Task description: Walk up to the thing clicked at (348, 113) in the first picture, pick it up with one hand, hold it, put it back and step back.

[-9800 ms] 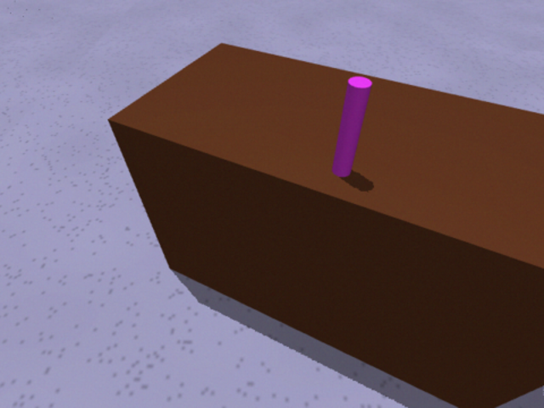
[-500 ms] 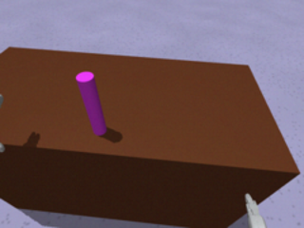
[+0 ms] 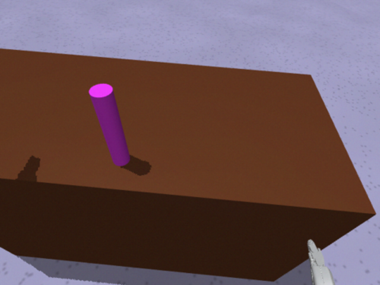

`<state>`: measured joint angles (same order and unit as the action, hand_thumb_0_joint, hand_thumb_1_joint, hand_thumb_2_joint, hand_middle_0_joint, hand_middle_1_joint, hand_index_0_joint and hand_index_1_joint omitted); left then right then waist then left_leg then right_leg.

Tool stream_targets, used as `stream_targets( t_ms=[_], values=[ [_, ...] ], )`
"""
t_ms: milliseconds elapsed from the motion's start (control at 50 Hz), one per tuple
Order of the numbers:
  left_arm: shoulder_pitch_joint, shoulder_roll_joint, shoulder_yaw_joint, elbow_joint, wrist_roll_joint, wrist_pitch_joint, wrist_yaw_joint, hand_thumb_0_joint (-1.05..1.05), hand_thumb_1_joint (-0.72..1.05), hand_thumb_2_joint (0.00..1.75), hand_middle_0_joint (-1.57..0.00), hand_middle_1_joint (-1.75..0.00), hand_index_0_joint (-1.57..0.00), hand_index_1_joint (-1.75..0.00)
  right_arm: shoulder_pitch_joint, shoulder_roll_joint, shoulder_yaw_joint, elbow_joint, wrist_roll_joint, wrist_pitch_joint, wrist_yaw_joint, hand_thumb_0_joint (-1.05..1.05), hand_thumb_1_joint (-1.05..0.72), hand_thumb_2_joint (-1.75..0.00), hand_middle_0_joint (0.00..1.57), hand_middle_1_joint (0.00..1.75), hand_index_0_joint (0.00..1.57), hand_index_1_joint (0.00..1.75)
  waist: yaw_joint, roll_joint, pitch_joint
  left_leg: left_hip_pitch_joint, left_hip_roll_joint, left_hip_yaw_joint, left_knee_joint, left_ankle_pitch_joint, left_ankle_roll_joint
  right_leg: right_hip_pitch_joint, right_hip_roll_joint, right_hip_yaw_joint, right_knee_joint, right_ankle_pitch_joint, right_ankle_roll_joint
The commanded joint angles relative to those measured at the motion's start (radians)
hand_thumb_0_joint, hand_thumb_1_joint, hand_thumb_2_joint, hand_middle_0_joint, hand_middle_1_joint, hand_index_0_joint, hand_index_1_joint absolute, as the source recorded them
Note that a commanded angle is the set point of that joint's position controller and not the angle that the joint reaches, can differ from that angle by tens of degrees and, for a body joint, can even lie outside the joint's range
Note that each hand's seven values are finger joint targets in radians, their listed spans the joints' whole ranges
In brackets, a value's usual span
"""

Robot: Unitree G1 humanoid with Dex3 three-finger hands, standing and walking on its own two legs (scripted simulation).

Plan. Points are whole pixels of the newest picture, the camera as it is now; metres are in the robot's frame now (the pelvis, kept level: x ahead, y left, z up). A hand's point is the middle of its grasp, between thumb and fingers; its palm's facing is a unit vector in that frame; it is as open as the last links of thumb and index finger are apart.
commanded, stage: go down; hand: left
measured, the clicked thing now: (112, 130) +0.43 +0.18 +0.09
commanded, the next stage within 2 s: approach in 0.88 s
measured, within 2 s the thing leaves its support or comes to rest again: neither
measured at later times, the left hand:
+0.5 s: hand out of the picture +0.35 +0.38 +0.17, palm faces +0.14 -0.99 +0.00, open 17.6 cm
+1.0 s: hand out of the picture +0.35 +0.38 +0.17, palm faces +0.13 -0.99 +0.00, open 17.4 cm
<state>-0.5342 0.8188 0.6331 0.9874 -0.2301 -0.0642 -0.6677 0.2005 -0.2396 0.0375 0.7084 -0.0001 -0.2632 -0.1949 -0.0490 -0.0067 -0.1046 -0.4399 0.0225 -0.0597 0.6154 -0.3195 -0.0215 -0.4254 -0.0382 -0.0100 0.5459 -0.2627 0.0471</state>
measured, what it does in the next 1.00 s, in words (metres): stands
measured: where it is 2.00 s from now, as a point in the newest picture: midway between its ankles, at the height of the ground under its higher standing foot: outside the picture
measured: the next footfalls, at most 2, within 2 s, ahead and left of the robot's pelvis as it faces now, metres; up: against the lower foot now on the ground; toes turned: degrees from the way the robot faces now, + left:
none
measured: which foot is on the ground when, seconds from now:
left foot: down 0.00-1.00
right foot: down 0.00-1.00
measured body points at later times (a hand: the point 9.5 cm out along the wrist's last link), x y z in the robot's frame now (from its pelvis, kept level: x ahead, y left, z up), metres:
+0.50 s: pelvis +0.01 +0.00 +0.00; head +0.03 +0.02 +0.45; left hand +0.34 +0.43 +0.17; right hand +0.16 -0.26 -0.07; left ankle -0.01 +0.13 -0.73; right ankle +0.00 -0.15 -0.73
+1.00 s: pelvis +0.00 +0.00 +0.00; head +0.03 +0.02 +0.45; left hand +0.34 +0.43 +0.17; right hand +0.16 -0.26 -0.07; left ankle -0.01 +0.13 -0.73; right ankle +0.00 -0.15 -0.73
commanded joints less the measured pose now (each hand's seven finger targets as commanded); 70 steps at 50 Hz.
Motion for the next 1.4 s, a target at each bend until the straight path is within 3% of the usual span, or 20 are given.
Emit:
stream_targets(
  t_ms=[0, 100, 140, 160, 200, 340, 600, 640, 660, 700, 760, 860, 920, 980, 1160, 1200, 1260, 1300, 1340, 1380],
  values=[
    [-0.365, 0.426, 0.067, -0.22, -0.025, -0.061, 0.002, 0.0, -0.61, 0.06, -0.05, -0.04, -0.05, -0.05, -0.089, -0.145, -0.051, -0.163, 0.0, -0.056, -0.014, 0.0, 0.54, -0.05, 0.05, 0.05, 0.05, 0.05, 0.007, 0.171, -0.275, 0.177, -0.036, 0.03, -0.058, 0.301, 0.02, 0.069, 0.038, -0.044, -0.033, 0.212, -0.05],
    [-0.364, 0.44, 0.077, -0.211, -0.031, -0.053, -0.007, 0.0, -0.61, 0.07, -0.05, -0.05, -0.05, -0.06, -0.041, -0.147, -0.052, -0.145, -0.001, -0.053, -0.014, 0.0, 0.54, -0.05, 0.05, 0.05, 0.05, 0.05, 0.006, 0.201, -0.295, 0.191, -0.034, 0.028, -0.041, 0.357, 0.018, 0.058, 0.035, -0.046, -0.021, 0.242, -0.053],
    [-0.368, 0.407, 0.042, -0.216, -0.026, -0.046, -0.011, 0.0, -0.6, 0.08, -0.05, -0.06, -0.05, -0.06, -0.057, -0.131, -0.041, -0.144, -0.001, -0.053, -0.011, 0.0, 0.54, -0.05, 0.05, 0.05, 0.05, 0.05, 0.008, 0.208, -0.296, 0.204, -0.031, 0.028, -0.034, 0.385, 0.018, 0.048, 0.037, -0.046, -0.017, 0.256, -0.054],
    [-0.359, 0.439, 0.073, -0.223, -0.024, -0.042, -0.006, 0.0, -0.6, 0.07, -0.05, -0.05, -0.05, -0.06, -0.055, -0.167, -0.065, -0.183, -0.003, -0.057, -0.013, 0.0, 0.54, -0.05, 0.05, 0.05, 0.05, 0.05, 0.008, 0.194, -0.337, 0.216, -0.03, 0.026, -0.024, 0.418, 0.019, 0.062, 0.035, -0.045, -0.011, 0.281, -0.054],
    [-0.365, 0.424, 0.055, -0.223, -0.021, -0.032, -0.006, 0.0, -0.58, 0.06, -0.05, -0.05, -0.05, -0.05, -0.056, -0.129, -0.03, -0.166, -0.001, -0.05, -0.009, 0.0, 0.54, -0.05, 0.05, 0.05, 0.05, 0.05, 0.013, 0.197, -0.325, 0.21, -0.035, 0.031, -0.027, 0.407, 0.02, 0.077, 0.035, -0.046, -0.018, 0.283, -0.052],
    [-0.304, 0.436, 0.088, -0.217, -0.034, -0.023, -0.011, 0.0, -0.58, 0.06, -0.05, -0.06, -0.05, -0.06, -0.03, -0.163, -0.059, -0.191, 0.001, -0.04, -0.012, 0.0, 0.54, -0.05, 0.05, 0.05, 0.05, 0.05, 0.024, 0.166, -0.293, 0.177, -0.033, 0.028, -0.031, 0.396, 0.019, 0.075, 0.038, -0.051, -0.009, 0.266, -0.055],
    [-0.339, 0.405, 0.059, -0.239, -0.027, -0.03, -0.009, 0.0, -0.55, 0.06, -0.05, -0.05, -0.05, -0.05, -0.016, -0.149, -0.055, -0.185, 0.002, -0.04, -0.013, 0.0, 0.54, -0.05, 0.05, 0.05, 0.05, 0.05, 0.007, 0.189, -0.257, 0.18, -0.032, 0.021, -0.041, 0.312, 0.016, 0.019, 0.04, -0.056, -0.009, 0.193, -0.054],
    [-0.334, 0.407, 0.069, -0.25, -0.035, -0.036, -0.006, 0.0, -0.55, 0.06, -0.04, -0.05, -0.05, -0.05, -0.022, -0.187, -0.086, -0.212, 0.0, -0.048, -0.016, 0.0, 0.54, -0.05, 0.05, 0.05, 0.05, 0.05, 0.001, 0.171, -0.277, 0.183, -0.037, 0.025, -0.035, 0.306, 0.022, 0.035, 0.036, -0.052, -0.008, 0.206, -0.052],
    [-0.331, 0.379, 0.042, -0.238, -0.034, -0.035, -0.008, 0.0, -0.53, 0.06, -0.04, -0.05, -0.05, -0.05, -0.016, -0.139, -0.053, -0.16, 0.003, -0.043, -0.011, 0.0, 0.54, -0.05, 0.05, 0.05, 0.05, 0.05, 0.007, 0.183, -0.254, 0.169, -0.041, 0.03, -0.032, 0.296, 0.023, 0.029, 0.035, -0.05, -0.008, 0.203, -0.051],
    [-0.348, 0.432, 0.081, -0.283, -0.036, -0.039, -0.006, 0.0, -0.53, 0.05, -0.05, -0.05, -0.05, -0.05, -0.043, -0.199, -0.097, -0.213, -0.001, -0.052, -0.017, 0.0, 0.54, -0.05, 0.05, 0.05, 0.05, 0.05, 0.006, 0.189, -0.301, 0.188, -0.039, 0.029, -0.026, 0.307, 0.022, 0.043, 0.033, -0.049, -0.006, 0.21, -0.05],
    [-0.327, 0.425, 0.084, -0.282, -0.034, -0.029, -0.009, 0.0, -0.54, 0.06, -0.05, -0.06, -0.05, -0.06, -0.031, -0.166, -0.064, -0.201, 0.001, -0.048, -0.013, 0.0, 0.54, -0.05, 0.05, 0.05, 0.05, 0.05, 0.019, 0.196, -0.314, 0.206, -0.034, 0.024, -0.021, 0.372, 0.018, 0.054, 0.035, -0.052, -0.001, 0.243, -0.054],
    [-0.319, 0.431, 0.085, -0.264, -0.034, -0.017, -0.002, 0.0, -0.52, 0.06, -0.04, -0.05, -0.05, -0.05, -0.052, -0.165, -0.066, -0.187, 0.005, -0.042, -0.019, 0.0, 0.54, -0.05, 0.05, 0.05, 0.05, 0.05, 0.025, 0.157, -0.273, 0.143, -0.043, 0.03, -0.035, 0.309, 0.023, 0.081, 0.033, -0.047, -0.01, 0.216, -0.05],
    [-0.314, 0.368, 0.039, -0.241, -0.032, -0.012, -0.009, 0.0, -0.52, 0.06, -0.04, -0.05, -0.05, -0.05, -0.051, -0.149, -0.052, -0.207, 0.005, -0.043, -0.014, 0.0, 0.54, -0.05, 0.05, 0.05, 0.05, 0.05, 0.016, 0.178, -0.245, 0.157, -0.032, 0.024, -0.042, 0.299, 0.017, 0.037, 0.041, -0.054, -0.006, 0.187, -0.054],
    [-0.344, 0.425, 0.077, -0.266, -0.036, -0.019, -0.004, 0.0, -0.51, 0.05, -0.04, -0.05, -0.04, -0.06, -0.019, -0.172, -0.065, -0.211, 0.004, -0.043, -0.016, 0.0, 0.57, -0.04, 0.05, 0.05, 0.05, 0.05, 0.015, 0.189, -0.275, 0.174, -0.032, 0.024, -0.038, 0.32, 0.015, 0.048, 0.04, -0.054, 0.0, 0.202, -0.054],
    [-0.361, 0.253, -0.045, -0.186, -0.043, -0.038, 0.008, 0.0, -0.58, 0.06, -0.04, -0.05, -0.03, -0.06, -0.017, -0.174, -0.068, -0.228, 0.0, -0.05, -0.014, 0.0, 0.57, -0.05, 0.05, 0.05, 0.05, 0.05, -0.033, 0.104, -0.229, 0.15, -0.035, 0.025, -0.021, 0.218, 0.029, -0.038, 0.037, -0.05, 0.012, 0.147, -0.047],
    [-0.388, 0.177, -0.094, -0.203, -0.043, -0.062, 0.023, 0.0, -0.58, 0.06, -0.04, -0.05, -0.04, -0.06, -0.009, -0.13, -0.036, -0.224, -0.001, -0.05, 0.003, 0.0, 0.57, -0.05, 0.05, 0.05, 0.05, 0.05, -0.03, 0.131, -0.234, 0.149, -0.032, 0.02, -0.01, 0.235, 0.022, -0.069, 0.039, -0.054, 0.028, 0.148, -0.051],
    [-0.373, 0.164, -0.086, -0.182, -0.049, -0.102, 0.057, 0.0, -0.61, 0.04, -0.05, -0.05, -0.05, -0.06, 0.011, -0.184, -0.088, -0.245, -0.001, -0.051, 0.012, 0.0, 0.57, -0.04, 0.05, 0.05, 0.05, 0.05, -0.047, 0.117, -0.246, 0.143, -0.031, 0.023, 0.02, 0.233, 0.021, -0.097, 0.034, -0.051, 0.052, 0.148, -0.047],
    [-0.395, 0.112, -0.107, -0.224, -0.045, -0.138, 0.082, 0.0, -0.6, 0.04, -0.05, -0.05, -0.04, -0.06, 0.011, -0.144, -0.055, -0.281, -0.005, -0.049, 0.032, 0.0, 0.57, -0.04, 0.05, 0.05, 0.05, 0.05, -0.036, 0.137, -0.279, 0.153, -0.023, 0.017, 0.043, 0.276, 0.015, -0.111, 0.037, -0.053, 0.073, 0.157, -0.05],
    [-0.37, 0.115, -0.088, -0.228, -0.05, -0.166, 0.112, 0.0, -0.61, 0.04, -0.06, -0.05, -0.05, -0.06, 0.036, -0.176, -0.093, -0.305, -0.006, -0.039, 0.043, 0.0, 0.56, -0.05, 0.05, 0.05, 0.05, 0.05, -0.037, 0.123, -0.32, 0.15, -0.024, 0.019, 0.078, 0.32, 0.017, -0.108, 0.033, -0.048, 0.092, 0.19, -0.049],
    [-0.379, 0.081, -0.103, -0.275, -0.041, -0.2, 0.138, 0.0, -0.61, 0.04, -0.06, -0.06, -0.06, -0.06, 0.06, -0.143, -0.074, -0.324, -0.006, -0.026, 0.065, 0.0, 0.56, -0.05, 0.05, 0.05, 0.05, 0.05, -0.035, 0.159, -0.36, 0.163, -0.019, 0.019, 0.106, 0.368, 0.01, -0.117, 0.031, -0.046, 0.118, 0.215, -0.05]
  ],
)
